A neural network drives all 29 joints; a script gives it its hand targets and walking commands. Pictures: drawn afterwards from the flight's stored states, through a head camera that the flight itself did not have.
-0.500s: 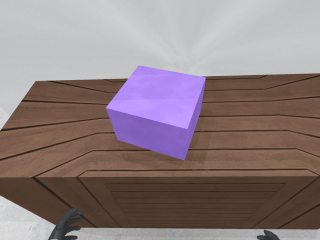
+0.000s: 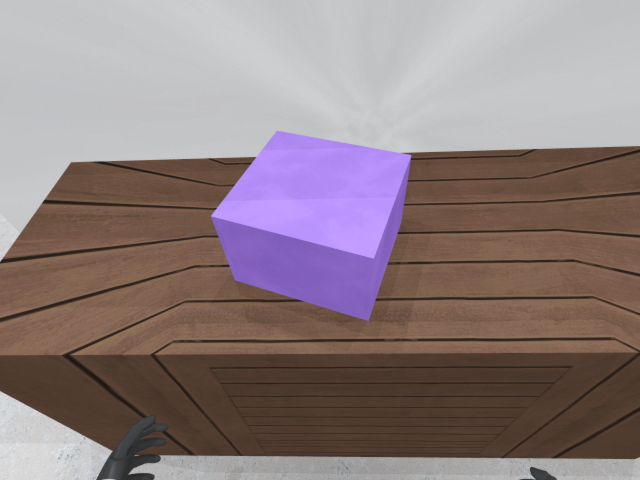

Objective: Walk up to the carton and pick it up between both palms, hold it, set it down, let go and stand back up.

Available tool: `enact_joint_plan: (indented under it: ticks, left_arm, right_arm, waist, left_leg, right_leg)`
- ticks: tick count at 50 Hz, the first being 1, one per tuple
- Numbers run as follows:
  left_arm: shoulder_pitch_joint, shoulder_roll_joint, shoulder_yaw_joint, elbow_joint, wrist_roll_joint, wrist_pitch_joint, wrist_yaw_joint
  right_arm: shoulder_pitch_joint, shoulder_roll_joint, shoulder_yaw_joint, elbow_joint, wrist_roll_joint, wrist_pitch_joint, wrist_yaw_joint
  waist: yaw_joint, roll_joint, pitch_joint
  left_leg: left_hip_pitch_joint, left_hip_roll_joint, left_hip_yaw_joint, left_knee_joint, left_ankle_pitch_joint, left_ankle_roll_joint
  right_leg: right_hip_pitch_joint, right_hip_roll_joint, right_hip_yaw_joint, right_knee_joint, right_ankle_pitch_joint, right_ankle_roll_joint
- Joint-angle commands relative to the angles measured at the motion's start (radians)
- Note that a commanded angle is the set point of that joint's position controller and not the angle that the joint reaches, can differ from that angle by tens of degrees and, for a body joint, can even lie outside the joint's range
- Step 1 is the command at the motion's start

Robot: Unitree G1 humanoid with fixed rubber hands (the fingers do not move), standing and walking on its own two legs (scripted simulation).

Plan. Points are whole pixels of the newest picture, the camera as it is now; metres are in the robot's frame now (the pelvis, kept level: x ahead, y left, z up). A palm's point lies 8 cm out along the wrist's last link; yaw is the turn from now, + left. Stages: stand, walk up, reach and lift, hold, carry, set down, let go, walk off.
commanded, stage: stand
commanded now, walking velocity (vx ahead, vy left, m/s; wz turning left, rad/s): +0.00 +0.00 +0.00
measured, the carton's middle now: (319, 220) +0.51 +0.03 -0.01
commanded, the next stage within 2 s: none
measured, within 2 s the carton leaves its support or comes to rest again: neither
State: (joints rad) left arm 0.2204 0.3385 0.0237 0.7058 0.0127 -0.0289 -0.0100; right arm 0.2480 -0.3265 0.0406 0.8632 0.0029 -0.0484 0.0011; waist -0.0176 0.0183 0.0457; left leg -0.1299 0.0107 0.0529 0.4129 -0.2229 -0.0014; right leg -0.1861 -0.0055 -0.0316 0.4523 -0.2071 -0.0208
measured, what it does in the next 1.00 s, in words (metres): stands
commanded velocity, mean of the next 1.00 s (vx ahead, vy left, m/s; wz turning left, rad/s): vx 0.00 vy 0.00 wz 0.00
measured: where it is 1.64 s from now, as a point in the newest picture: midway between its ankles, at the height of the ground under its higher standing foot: outside the picture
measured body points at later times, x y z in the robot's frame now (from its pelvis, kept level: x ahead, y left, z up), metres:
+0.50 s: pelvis +0.00 +0.00 +0.00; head +0.00 -0.01 +0.45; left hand +0.15 +0.29 -0.08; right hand +0.08 -0.27 -0.13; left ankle +0.00 +0.12 -0.74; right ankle +0.03 -0.10 -0.74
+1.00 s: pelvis +0.00 +0.00 +0.00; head +0.00 -0.02 +0.45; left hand +0.15 +0.29 -0.08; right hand +0.09 -0.28 -0.13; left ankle +0.00 +0.12 -0.74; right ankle +0.03 -0.10 -0.74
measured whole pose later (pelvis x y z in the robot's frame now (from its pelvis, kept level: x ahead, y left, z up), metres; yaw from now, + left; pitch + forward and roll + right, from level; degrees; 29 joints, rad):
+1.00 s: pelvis +0.00 +0.00 +0.00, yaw +0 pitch -3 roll +1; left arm 0.19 0.34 0.02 0.74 0.01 -0.03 -0.01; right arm 0.24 -0.33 0.04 0.88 0.00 -0.05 0.00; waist -0.02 0.02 0.05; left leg -0.12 0.01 0.05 0.40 -0.22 0.00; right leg -0.19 -0.01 -0.03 0.45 -0.21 -0.02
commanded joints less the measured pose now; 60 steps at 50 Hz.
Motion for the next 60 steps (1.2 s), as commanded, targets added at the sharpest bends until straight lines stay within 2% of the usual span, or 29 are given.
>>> enact_joint_plan:
  ticks: [1,3,4,7,9,10,11,14,17,25,27,28,31,34,37,38,39,40,42,45,48,49,50,52,53,54,58,59,60]
  left_arm:
    - [-0.080,0.207,0.046,0.066,-0.009,-0.032,0.010]
    - [-0.093,0.185,0.039,0.066,-0.013,-0.026,0.007]
    - [-0.076,0.194,0.042,0.071,-0.025,-0.027,0.005]
    - [-0.092,0.237,0.050,0.073,-0.025,-0.031,0.001]
    - [-0.101,0.199,0.050,0.056,-0.018,-0.030,0.005]
    - [-0.111,0.237,0.055,0.064,-0.017,-0.026,0.006]
    - [-0.131,0.205,0.057,0.054,-0.020,-0.027,0.006]
    - [-0.100,0.223,0.055,0.080,-0.008,-0.028,0.008]
    - [-0.092,0.222,0.056,0.069,-0.023,-0.029,0.002]
    - [-0.066,0.221,0.050,0.091,-0.013,-0.024,0.001]
    - [-0.108,0.207,0.051,0.087,-0.016,-0.026,0.000]
    - [-0.118,0.190,0.043,0.073,-0.016,-0.027,0.002]
    - [-0.110,0.220,0.052,0.075,-0.011,-0.016,0.007]
    - [-0.138,0.227,0.059,0.080,-0.004,-0.015,0.009]
    - [-0.131,0.221,0.059,0.073,-0.011,-0.020,0.007]
    - [-0.124,0.255,0.060,0.089,-0.011,-0.014,0.006]
    - [-0.108,0.219,0.054,0.083,-0.013,-0.017,0.006]
    - [-0.088,0.195,0.050,0.095,-0.018,-0.025,0.005]
    - [-0.103,0.199,0.050,0.097,-0.015,-0.031,0.002]
    - [-0.104,0.226,0.052,0.097,-0.019,-0.017,0.003]
    - [-0.120,0.223,0.053,0.084,-0.006,-0.027,0.008]
    - [-0.117,0.242,0.057,0.091,-0.009,-0.026,0.006]
    - [-0.105,0.210,0.055,0.090,-0.016,-0.026,0.000]
    - [-0.125,0.240,0.062,0.081,-0.011,-0.024,0.002]
    - [-0.090,0.197,0.048,0.100,-0.018,-0.023,0.008]
    - [-0.126,0.217,0.048,0.095,-0.019,-0.023,0.007]
    - [-0.070,0.183,0.040,0.100,-0.022,-0.027,0.008]
    - [-0.114,0.233,0.050,0.098,-0.004,-0.026,0.009]
    - [-0.132,0.220,0.053,0.103,-0.003,-0.024,0.012]
  right_arm:
    - [-0.084,-0.223,-0.079,-0.001,-0.025,-0.013,-0.001]
    - [-0.082,-0.256,-0.090,-0.004,-0.024,-0.009,0.003]
    - [-0.089,-0.219,-0.074,-0.013,-0.012,-0.012,0.001]
    - [-0.099,-0.227,-0.078,-0.014,-0.024,-0.004,0.001]
    - [-0.075,-0.229,-0.076,-0.011,-0.022,-0.011,0.001]
    - [-0.079,-0.198,-0.071,-0.001,-0.015,-0.013,0.007]
    - [-0.114,-0.230,-0.082,-0.014,-0.026,-0.015,0.003]
    - [-0.077,-0.226,-0.080,-0.011,-0.025,-0.010,0.002]
    - [-0.075,-0.206,-0.073,-0.002,-0.018,-0.012,0.004]
    - [-0.087,-0.245,-0.075,-0.009,-0.029,-0.006,0.006]
    - [-0.072,-0.203,-0.061,-0.008,-0.021,-0.013,0.003]
    - [-0.073,-0.240,-0.068,0.008,-0.027,-0.012,0.000]
    - [-0.079,-0.239,-0.067,-0.001,-0.025,-0.009,-0.002]
    - [-0.124,-0.217,-0.072,-0.004,-0.021,-0.009,0.003]
    - [-0.099,-0.243,-0.081,0.008,-0.028,-0.015,0.005]
    - [-0.092,-0.218,-0.080,0.001,-0.019,-0.016,0.004]
    - [-0.074,-0.222,-0.071,-0.005,-0.026,-0.012,0.004]
    - [-0.107,-0.230,-0.077,-0.001,-0.022,-0.014,0.004]
    - [-0.102,-0.204,-0.073,-0.012,-0.020,-0.016,-0.004]
    - [-0.099,-0.241,-0.082,0.006,-0.016,-0.010,-0.002]
    - [-0.084,-0.215,-0.073,0.000,-0.027,-0.010,-0.001]
    - [-0.085,-0.216,-0.070,0.015,-0.028,0.000,-0.003]
    - [-0.088,-0.236,-0.082,0.004,-0.019,-0.008,0.001]
    - [-0.080,-0.199,-0.074,-0.009,-0.012,-0.001,0.005]
    - [-0.114,-0.246,-0.084,-0.009,-0.022,-0.003,0.004]
    - [-0.099,-0.211,-0.077,-0.011,-0.016,-0.010,0.000]
    - [-0.115,-0.245,-0.083,-0.002,-0.023,-0.012,-0.002]
    - [-0.099,-0.206,-0.075,-0.005,-0.020,-0.009,0.003]
    - [-0.085,-0.219,-0.075,0.005,-0.026,-0.009,-0.002]
  waist:
    - [0.015,-0.006,-0.023]
    - [0.011,0.019,-0.014]
    - [0.027,-0.037,-0.034]
    - [0.020,-0.028,-0.016]
    - [0.019,0.045,-0.049]
    - [0.001,-0.023,-0.042]
    - [0.023,-0.001,-0.055]
    - [0.008,0.062,-0.061]
    - [0.031,-0.023,-0.018]
    - [0.022,0.034,-0.046]
    - [0.014,-0.051,-0.031]
    - [0.029,0.018,-0.038]
    - [0.024,0.068,-0.017]
    - [0.013,-0.009,-0.026]
    - [0.018,0.041,-0.044]
    - [0.012,-0.031,-0.033]
    - [0.011,0.020,-0.057]
    - [0.038,-0.018,-0.039]
    - [0.015,-0.029,-0.084]
    - [0.022,0.026,-0.092]
    - [0.007,0.005,-0.057]
    - [0.013,-0.016,-0.007]
    - [0.023,0.027,-0.022]
    - [0.004,-0.076,-0.067]
    - [0.029,-0.004,-0.039]
    - [0.004,0.034,-0.039]
    - [0.034,-0.014,-0.055]
    - [0.003,-0.061,-0.029]
    - [0.012,-0.015,-0.038]
  left_leg:
    - [-0.061,0.111,-0.128,-0.119,0.064,0.039]
    - [-0.054,0.105,-0.123,-0.123,0.046,0.040]
    - [-0.057,0.122,-0.133,-0.120,0.054,0.041]
    - [-0.037,0.117,-0.138,-0.128,0.052,0.048]
    - [-0.060,0.111,-0.122,-0.110,0.043,0.039]
    - [-0.045,0.111,-0.134,-0.120,0.045,0.039]
    - [-0.045,0.115,-0.123,-0.092,0.051,0.046]
    - [-0.041,0.099,-0.116,-0.119,0.081,0.036]
    - [-0.068,0.114,-0.131,-0.112,0.084,0.045]
    - [-0.038,0.112,-0.131,-0.132,0.017,0.047]
    - [-0.056,0.126,-0.145,-0.129,0.058,0.047]
    - [-0.045,0.123,-0.138,-0.124,0.064,0.050]
    - [-0.073,0.119,-0.132,-0.146,0.023,0.041]
    - [-0.071,0.108,-0.140,-0.139,0.002,0.040]
    - [-0.033,0.106,-0.133,-0.138,0.064,0.032]
    - [-0.023,0.115,-0.137,-0.129,0.080,0.035]
    - [-0.017,0.119,-0.133,-0.132,0.103,0.037]
    - [-0.022,0.125,-0.136,-0.117,0.127,0.041]
    - [-0.008,0.117,-0.128,-0.111,0.141,0.038]
    - [0.000,0.120,-0.125,-0.120,0.112,0.043]
    - [-0.011,0.108,-0.109,-0.108,0.066,0.036]
    - [-0.040,0.109,-0.121,-0.115,0.062,0.042]
    - [-0.033,0.123,-0.123,-0.114,0.066,0.046]
    - [-0.006,0.121,-0.115,-0.104,0.083,0.043]
    - [-0.049,0.122,-0.127,-0.116,0.055,0.050]
    - [-0.041,0.113,-0.123,-0.121,0.060,0.033]
    - [-0.056,0.124,-0.139,-0.127,0.052,0.048]
    - [-0.041,0.114,-0.134,-0.131,0.069,0.041]
    - [-0.029,0.109,-0.131,-0.134,0.057,0.043]
  right_leg:
    - [0.044,-0.131,0.117,-0.135,0.076,-0.018]
    - [0.037,-0.125,0.107,-0.122,0.077,-0.023]
    - [0.042,-0.134,0.115,-0.129,0.078,-0.025]
    - [0.005,-0.137,0.134,-0.138,0.020,-0.027]
    - [0.070,-0.141,0.140,-0.152,0.046,-0.029]
    - [0.029,-0.126,0.123,-0.136,0.024,-0.025]
    - [0.050,-0.145,0.143,-0.154,0.044,-0.034]
    - [0.051,-0.126,0.113,-0.117,0.074,-0.026]
    - [0.037,-0.133,0.119,-0.127,0.056,-0.031]
    - [0.037,-0.147,0.130,-0.145,0.010,-0.028]
    - [0.033,-0.144,0.121,-0.128,0.038,-0.040]
    - [0.055,-0.143,0.123,-0.129,0.044,-0.032]
    - [0.038,-0.144,0.131,-0.128,0.031,-0.032]
    - [0.062,-0.121,0.106,-0.113,0.070,-0.027]
    - [0.049,-0.135,0.119,-0.130,0.076,-0.023]
    - [0.030,-0.133,0.121,-0.128,0.069,-0.029]
    - [0.054,-0.137,0.109,-0.127,0.076,-0.020]
    - [0.047,-0.132,0.129,-0.133,0.101,-0.022]
    - [0.064,-0.130,0.098,-0.113,0.119,-0.018]
    - [0.078,-0.140,0.127,-0.135,0.119,-0.025]
    - [0.013,-0.132,0.131,-0.148,0.022,-0.023]
    - [0.013,-0.132,0.119,-0.146,0.055,-0.023]
    - [0.029,-0.133,0.129,-0.144,0.098,-0.026]
    - [0.036,-0.135,0.114,-0.136,0.095,-0.028]
    - [0.049,-0.135,0.133,-0.149,0.082,-0.027]
    - [0.041,-0.142,0.142,-0.145,0.094,-0.034]
    - [0.064,-0.131,0.114,-0.134,0.076,-0.030]
    - [0.045,-0.131,0.101,-0.126,0.079,-0.025]
    - [0.052,-0.139,0.125,-0.146,0.066,-0.027]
